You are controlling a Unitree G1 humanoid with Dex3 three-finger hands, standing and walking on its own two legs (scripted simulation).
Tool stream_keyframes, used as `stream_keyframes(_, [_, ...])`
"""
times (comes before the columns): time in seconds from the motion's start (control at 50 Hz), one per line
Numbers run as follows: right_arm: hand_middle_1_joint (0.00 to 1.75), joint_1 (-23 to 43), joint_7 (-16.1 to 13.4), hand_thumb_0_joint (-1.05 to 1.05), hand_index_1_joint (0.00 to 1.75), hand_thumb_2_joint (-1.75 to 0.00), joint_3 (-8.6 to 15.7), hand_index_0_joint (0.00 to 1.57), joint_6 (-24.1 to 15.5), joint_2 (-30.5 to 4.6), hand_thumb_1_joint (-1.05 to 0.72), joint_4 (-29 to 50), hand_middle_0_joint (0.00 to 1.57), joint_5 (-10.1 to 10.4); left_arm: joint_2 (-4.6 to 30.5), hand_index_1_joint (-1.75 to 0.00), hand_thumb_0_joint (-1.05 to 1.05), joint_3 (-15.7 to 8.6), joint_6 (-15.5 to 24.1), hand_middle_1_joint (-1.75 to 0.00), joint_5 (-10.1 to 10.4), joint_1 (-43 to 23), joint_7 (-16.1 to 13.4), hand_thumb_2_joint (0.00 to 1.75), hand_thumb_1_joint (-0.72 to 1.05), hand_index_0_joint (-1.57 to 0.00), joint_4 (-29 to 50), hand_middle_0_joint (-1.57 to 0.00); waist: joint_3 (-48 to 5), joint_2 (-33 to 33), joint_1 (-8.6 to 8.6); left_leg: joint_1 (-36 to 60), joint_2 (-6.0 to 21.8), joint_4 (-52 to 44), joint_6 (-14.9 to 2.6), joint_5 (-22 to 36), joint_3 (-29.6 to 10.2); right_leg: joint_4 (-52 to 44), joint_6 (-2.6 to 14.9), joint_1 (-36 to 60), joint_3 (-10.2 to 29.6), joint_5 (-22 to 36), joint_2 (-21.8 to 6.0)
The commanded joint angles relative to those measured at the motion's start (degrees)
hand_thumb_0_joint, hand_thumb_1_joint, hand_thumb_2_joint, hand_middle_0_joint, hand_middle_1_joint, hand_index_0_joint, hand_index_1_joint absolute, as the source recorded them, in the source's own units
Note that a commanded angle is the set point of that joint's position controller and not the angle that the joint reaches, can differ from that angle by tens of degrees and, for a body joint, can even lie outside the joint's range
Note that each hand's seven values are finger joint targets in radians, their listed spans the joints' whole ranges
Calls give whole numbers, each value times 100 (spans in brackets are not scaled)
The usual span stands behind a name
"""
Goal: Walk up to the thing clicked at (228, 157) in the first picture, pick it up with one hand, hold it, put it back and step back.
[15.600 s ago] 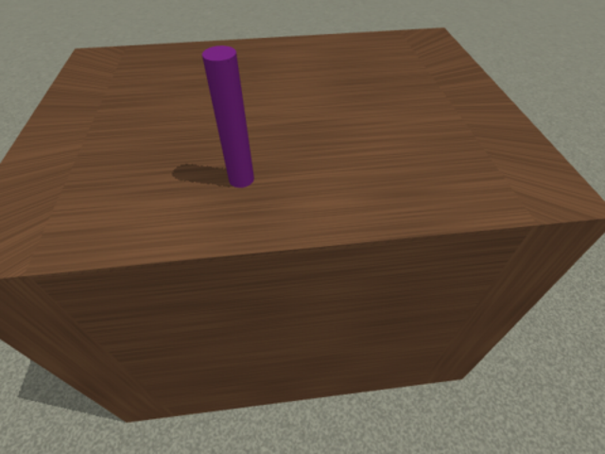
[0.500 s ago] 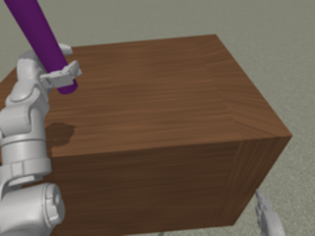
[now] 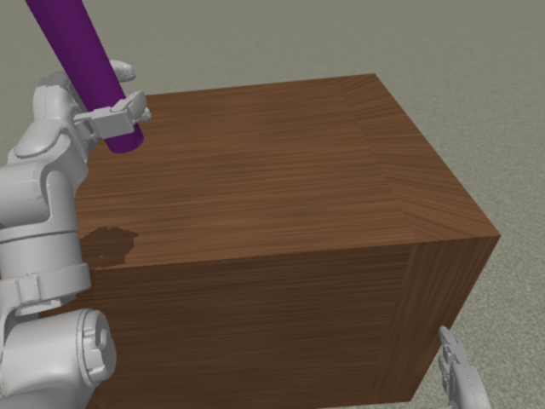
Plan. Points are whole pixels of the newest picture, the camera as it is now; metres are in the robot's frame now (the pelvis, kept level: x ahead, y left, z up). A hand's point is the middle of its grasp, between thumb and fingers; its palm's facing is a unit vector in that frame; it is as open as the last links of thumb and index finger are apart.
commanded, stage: lift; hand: left
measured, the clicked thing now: (82, 56) +0.37 +0.20 +0.38
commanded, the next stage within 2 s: hold in 0.12 s
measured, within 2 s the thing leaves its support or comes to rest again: neither
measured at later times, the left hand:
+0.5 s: hand (108, 93) +0.35 +0.18 +0.34, palm faces +0.16 -0.99 +0.02, open 5.9 cm
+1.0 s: hand (106, 91) +0.34 +0.17 +0.35, palm faces +0.16 -0.99 +0.02, open 5.9 cm
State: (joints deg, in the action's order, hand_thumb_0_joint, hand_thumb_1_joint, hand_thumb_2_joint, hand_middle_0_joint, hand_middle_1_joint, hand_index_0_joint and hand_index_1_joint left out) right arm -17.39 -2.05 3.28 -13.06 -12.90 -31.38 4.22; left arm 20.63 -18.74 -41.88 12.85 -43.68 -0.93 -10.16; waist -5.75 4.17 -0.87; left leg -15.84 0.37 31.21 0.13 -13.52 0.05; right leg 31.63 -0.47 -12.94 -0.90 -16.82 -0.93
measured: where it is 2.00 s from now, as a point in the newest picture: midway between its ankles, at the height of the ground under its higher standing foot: outside the picture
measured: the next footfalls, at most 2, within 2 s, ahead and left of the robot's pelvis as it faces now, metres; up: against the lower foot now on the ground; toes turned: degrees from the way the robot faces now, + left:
none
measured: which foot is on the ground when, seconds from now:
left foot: down 0.00-1.00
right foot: down 0.00-1.00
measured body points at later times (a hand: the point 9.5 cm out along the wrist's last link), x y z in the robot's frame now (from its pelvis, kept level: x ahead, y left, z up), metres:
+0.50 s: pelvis -0.01 +0.01 +0.00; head -0.07 -0.03 +0.44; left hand +0.34 +0.23 +0.34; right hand +0.16 -0.25 -0.06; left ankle +0.04 +0.12 -0.73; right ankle +0.00 -0.12 -0.73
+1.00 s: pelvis -0.01 +0.01 +0.00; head -0.08 -0.03 +0.44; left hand +0.33 +0.23 +0.35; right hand +0.16 -0.25 -0.06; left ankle +0.04 +0.12 -0.73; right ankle +0.00 -0.12 -0.73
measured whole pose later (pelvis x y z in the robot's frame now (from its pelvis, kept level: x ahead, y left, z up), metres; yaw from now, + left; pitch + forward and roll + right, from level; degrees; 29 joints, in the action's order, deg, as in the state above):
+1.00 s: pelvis -0.01 +0.01 +0.00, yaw +0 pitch -3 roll +0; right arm -15.6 -0.5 5.6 -14.9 -13.2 -36.1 5.5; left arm 20.4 -18.1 -51.1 14.5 -45.9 -3.1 -4.1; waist -6.9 5.2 -1.8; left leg -15.8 0.2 31.7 -0.3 -13.0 0.5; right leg 31.8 -0.9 -13.0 -0.4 -16.0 -1.1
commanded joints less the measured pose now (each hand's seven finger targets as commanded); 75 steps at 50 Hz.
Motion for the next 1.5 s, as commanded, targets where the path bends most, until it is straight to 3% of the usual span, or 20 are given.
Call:
stream_keyframes(0.0, [5, 655, 34, 0, 5, -5, 191, 5, -371, -607, 57, 911, 5, 21, 1591, -136, 0, -481, 320, -136, 32, -2975, -112, 130, 47, -130, 1320, -128, -1126, -235, -73, 803, -75, -402, -90, 604, 77, -616, 71, -222, -166, 769, 83])
stream_keyframes(0.02, [5, 821, 62, 0, 5, -5, 167, 5, -404, -535, 57, 1037, 5, 33, 1277, -136, 0, -174, 314, -136, 30, -3280, -123, 130, 47, -130, 1523, -128, -1185, -159, -20, 875, -83, -396, -80, 618, 81, -632, 81, -286, -167, 777, 86])
stream_keyframes(0.04, [5, 682, 28, 0, 5, -5, 338, 5, -397, -719, 56, 969, 5, 21, 1554, -138, 0, -495, 254, -137, 44, -3071, -175, 131, 46, -131, 1358, -129, -1185, -332, -5, 926, -68, -369, -95, 617, 86, -634, 53, -259, -164, 771, 86])
stream_keyframes(0.06, [5, 716, 22, 0, 5, -5, 410, 5, -388, -814, 56, 865, 5, 17, 1531, -138, 0, -463, 202, -138, 30, -3001, -202, 131, 45, -132, 1267, -129, -1089, -359, -14, 830, -61, -391, -95, 588, 75, -629, 57, -252, -161, 744, 91])
stream_keyframes(0.08, [5, 846, 77, 0, 5, -5, 73, 5, -425, -480, 57, 952, 5, 24, 1130, -138, 0, -119, 195, -138, 34, -3240, -187, 131, 45, -131, 1455, -128, -1100, -291, -24, 826, -94, -371, -100, 642, 94, -636, 58, -254, -148, 807, 73])
stream_keyframes(0.12, [5, 866, 55, 0, 5, -5, 230, 5, -437, -537, 56, 779, 5, 32, 1092, -139, 0, -67, 172, -139, 41, -3300, -208, 131, 42, -132, 1359, -130, -1125, -257, -42, 827, -95, -359, -91, 669, 98, -634, 58, -272, -153, 801, 72])
stream_keyframes(0.14, [5, 939, 47, 0, 5, -5, 274, 5, -448, -644, 56, 887, 5, 39, 1485, -139, 0, -352, 177, -139, 33, -3304, -226, 132, 44, -133, 1436, -131, -1152, -326, -62, 785, -105, -346, -107, 670, 106, -652, 44, -220, -133, 808, 61])
stream_keyframes(0.16, [5, 883, 61, 0, 5, -5, 245, 5, -449, -583, 56, 711, 5, 37, 1188, -138, 0, -57, 144, -138, 21, -3331, -194, 131, 44, -132, 1404, -130, -1201, -191, -32, 865, -109, -363, -85, 666, 115, -651, 63, -285, -148, 787, 82])
stream_keyframes(0.28, [5, 1039, 48, 0, 5, -5, 406, 5, -494, -774, 56, 826, 5, 53, 1684, -136, 0, -484, 103, -136, 53, -3375, -183, 126, 45, -132, 1521, -129, -1242, -475, -78, 800, -108, -371, -115, 551, 89, -720, 36, -148, -147, 681, 73])
stream_keyframes(0.32, [5, 879, 63, 0, 5, -5, 306, 5, -482, -598, 56, 609, 5, 50, 1170, -138, 0, -180, 27, -138, 85, -3110, -116, 127, 43, -132, 1107, -130, -1040, -533, -55, 774, -99, -401, -111, 559, 92, -706, 38, -225, -151, 683, 94])
stream_keyframes(0.38, [5, 986, 69, 0, 5, -5, 335, 5, -526, -673, 56, 711, 5, 77, 1444, -138, 0, -336, 8, -138, 117, -3114, -73, 127, 47, -134, 1273, -132, -985, -440, -89, 689, -92, -428, -96, 391, 88, -715, 47, -272, -166, 521, 102])
stream_keyframes(0.5, [5, 970, 126, 0, 5, -5, 302, 5, -525, -597, 56, 688, 5, 89, 1269, -138, 0, -198, -134, -138, 125, -3337, -114, 129, 46, -132, 1553, -130, -1156, -238, -78, 810, -69, -446, -63, 442, 69, -665, 78, -290, -172, 558, 129])
stream_keyframes(0.52, [5, 1031, 113, 0, 5, -5, 397, 5, -521, -710, 56, 768, 5, 98, 1487, -140, 0, -383, -139, -140, 127, -3270, -144, 130, 45, -134, 1629, -132, -1100, -309, -99, 742, -48, -461, -71, 381, 46, -654, 72, -239, -170, 527, 132])
stream_keyframes(0.56, [5, 1030, 156, 0, 5, -5, 334, 5, -544, -594, 56, 604, 5, 115, 1108, -138, 0, -44, -192, -138, 158, -3387, -146, 128, 47, -132, 1875, -130, -1108, -22, -109, 824, -48, -504, -25, 293, 31, -657, 97, -358, -201, 442, 139])
stream_keyframes(0.6, [5, 1133, 117, 0, 5, -5, 446, 5, -569, -762, 56, 731, 5, 114, 1456, -139, 0, -372, -243, -139, 169, -3306, -185, 129, 46, -134, 1643, -132, -1118, -442, -75, 730, -64, -449, -83, 336, 43, -705, 53, -237, -180, 479, 133])
stream_keyframes(0.66, [5, 1053, 134, 0, 5, -5, 378, 5, -551, -622, 56, 455, 5, 121, 1223, -141, 0, -143, -295, -141, 159, -3367, -170, 131, 46, -135, 1749, -133, -1169, -144, -95, 817, -77, -461, -57, 333, 56, -673, 87, -311, -174, 462, 118])
stream_keyframes(0.9, [5, 1133, 151, 0, 5, -5, 439, 5, -554, -730, 56, 663, 5, 139, 1396, -143, 0, -378, -419, -143, 205, -3220, -234, 132, 49, -137, 1738, -135, -1117, -439, -126, 702, -93, -433, -87, 359, 82, -695, 56, -226, -157, 472, 116])
stream_keyframes(0.94, [5, 1085, 180, 0, 5, -5, 388, 5, -540, -628, 56, 464, 5, 150, 1092, -143, 0, -87, -445, -143, 180, -3158, -230, 133, 45, -136, 1749, -133, -922, -274, -140, 671, -80, -478, -47, 266, 66, -649, 89, -374, -189, 360, 144])
stream_keyframes(1.22, [5, 1181, 67, 0, 5, -5, 448, 5, -595, -764, 56, 550, 5, 119, 1390, -146, 0, -353, -411, -146, 209, -3196, -234, 136, 52, -139, 1736, -136, -1168, -560, -62, 748, -127, -350, -105, 421, 94, -685, 27, -254, -136, 544, 102])
stream_keyframes(1.48, [5, 1035, 105, 0, 5, -5, 357, 5, -593, -681, 56, 550, 5, 118, 1329, -145, 0, -201, -345, -146, 156, -3493, -208, 136, 54, -139, 1347, -137, -1042, -441, -54, 707, -128, -396, -101, 438, 117, -673, 40, -301, -129, 597, 96])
